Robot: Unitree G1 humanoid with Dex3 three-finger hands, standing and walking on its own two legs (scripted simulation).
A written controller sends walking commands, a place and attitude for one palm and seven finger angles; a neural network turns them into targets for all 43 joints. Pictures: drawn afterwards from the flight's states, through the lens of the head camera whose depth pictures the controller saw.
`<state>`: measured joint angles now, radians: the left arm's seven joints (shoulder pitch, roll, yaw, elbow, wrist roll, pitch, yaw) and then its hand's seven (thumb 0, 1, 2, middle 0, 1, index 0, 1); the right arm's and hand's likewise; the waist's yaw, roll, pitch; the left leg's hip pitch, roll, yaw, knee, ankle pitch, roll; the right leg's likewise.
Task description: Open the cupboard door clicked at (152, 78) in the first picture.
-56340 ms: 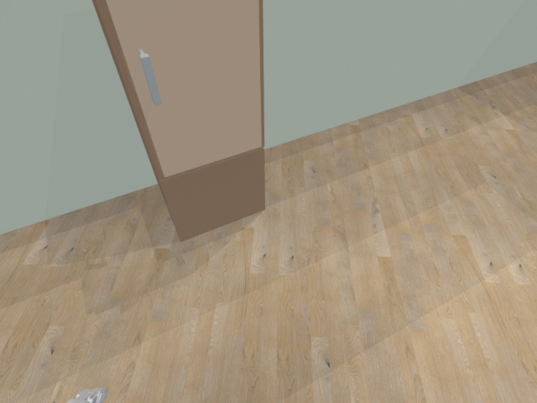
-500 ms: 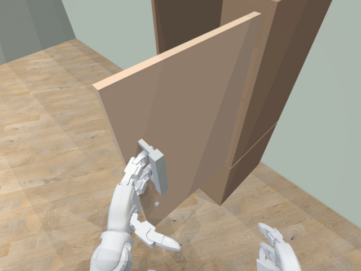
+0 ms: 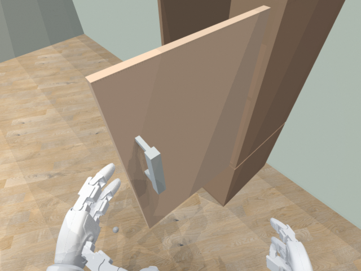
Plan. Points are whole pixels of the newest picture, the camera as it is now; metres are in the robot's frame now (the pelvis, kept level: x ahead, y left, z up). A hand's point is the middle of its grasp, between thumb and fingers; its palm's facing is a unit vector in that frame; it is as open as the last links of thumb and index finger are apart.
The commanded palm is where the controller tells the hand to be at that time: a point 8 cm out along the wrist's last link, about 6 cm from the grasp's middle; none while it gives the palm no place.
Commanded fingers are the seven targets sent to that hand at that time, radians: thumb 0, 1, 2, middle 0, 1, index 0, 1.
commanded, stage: slide the hand sideways off the handle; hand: left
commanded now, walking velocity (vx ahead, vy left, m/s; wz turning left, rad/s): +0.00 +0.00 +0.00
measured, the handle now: (150, 166) +0.31 +0.08 +0.10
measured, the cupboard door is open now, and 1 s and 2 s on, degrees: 87 87 87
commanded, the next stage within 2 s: draw the hand back to the body in 0.06 s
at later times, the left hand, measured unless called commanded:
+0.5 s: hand (93, 229) +0.17 +0.15 +0.12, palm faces -0.04 -1.00 -0.07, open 16.3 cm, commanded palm +0.15 +0.21 +0.14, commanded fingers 0.00 -0.50 0.30 -0.15 -0.30 -0.15 -0.30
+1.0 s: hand (31, 205) +0.19 +0.23 +0.17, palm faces +0.26 -0.90 -0.35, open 13.5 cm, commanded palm +0.15 +0.28 +0.19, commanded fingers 0.00 0.31 0.64 -0.18 -0.30 -0.18 -0.30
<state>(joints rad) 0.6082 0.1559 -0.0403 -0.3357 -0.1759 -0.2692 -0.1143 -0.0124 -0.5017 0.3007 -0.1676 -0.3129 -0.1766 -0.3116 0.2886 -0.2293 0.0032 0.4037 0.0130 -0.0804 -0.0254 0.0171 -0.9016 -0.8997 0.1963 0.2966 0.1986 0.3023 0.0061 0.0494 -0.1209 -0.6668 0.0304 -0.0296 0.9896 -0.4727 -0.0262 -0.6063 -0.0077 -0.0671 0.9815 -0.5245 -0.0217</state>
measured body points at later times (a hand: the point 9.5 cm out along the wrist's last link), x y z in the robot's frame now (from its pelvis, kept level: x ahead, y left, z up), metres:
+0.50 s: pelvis -0.01 +0.02 +0.01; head -0.01 +0.00 +0.46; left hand +0.17 +0.21 +0.13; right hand +0.17 -0.20 -0.05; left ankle +0.01 +0.14 -0.68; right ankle -0.02 -0.10 -0.68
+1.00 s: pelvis +0.01 +0.03 +0.04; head -0.01 +0.02 +0.49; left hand +0.17 +0.28 +0.19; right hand +0.19 -0.19 -0.02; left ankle +0.01 +0.14 -0.68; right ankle -0.02 -0.10 -0.68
